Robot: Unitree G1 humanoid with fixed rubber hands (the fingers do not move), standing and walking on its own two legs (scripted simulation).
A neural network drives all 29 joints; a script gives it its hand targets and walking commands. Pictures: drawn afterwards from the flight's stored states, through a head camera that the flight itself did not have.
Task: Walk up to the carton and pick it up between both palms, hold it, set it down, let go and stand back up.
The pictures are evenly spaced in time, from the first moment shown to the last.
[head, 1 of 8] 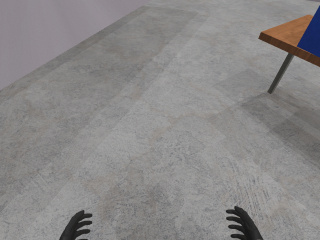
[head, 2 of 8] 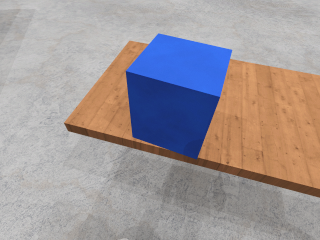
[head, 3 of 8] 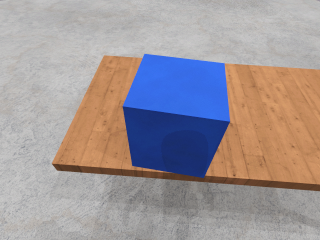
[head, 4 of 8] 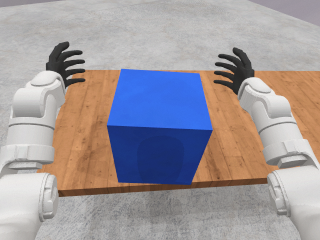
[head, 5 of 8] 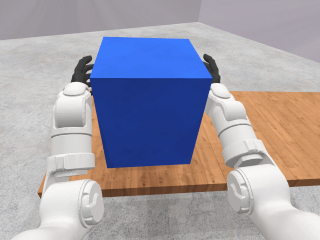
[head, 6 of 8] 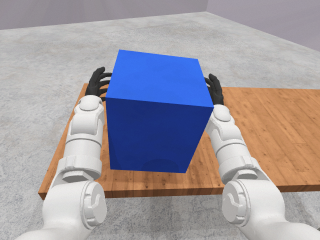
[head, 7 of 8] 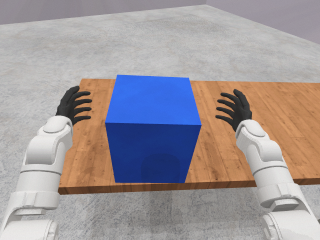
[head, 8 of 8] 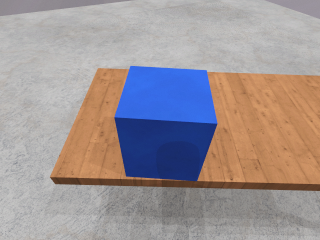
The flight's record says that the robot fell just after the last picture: no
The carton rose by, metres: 0.22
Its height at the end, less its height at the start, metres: +0.00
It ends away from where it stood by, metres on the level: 0.02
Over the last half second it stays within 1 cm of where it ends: yes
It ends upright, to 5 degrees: yes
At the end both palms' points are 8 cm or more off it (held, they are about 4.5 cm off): yes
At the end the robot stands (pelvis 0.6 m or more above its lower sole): yes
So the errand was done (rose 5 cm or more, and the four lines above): yes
